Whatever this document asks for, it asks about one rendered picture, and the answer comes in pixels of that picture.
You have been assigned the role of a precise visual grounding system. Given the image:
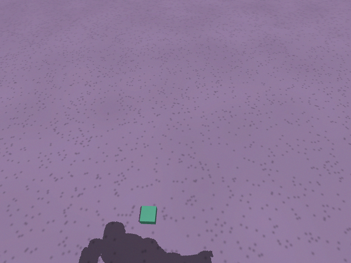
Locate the small box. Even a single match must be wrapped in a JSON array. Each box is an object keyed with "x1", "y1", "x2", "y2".
[{"x1": 140, "y1": 206, "x2": 157, "y2": 224}]

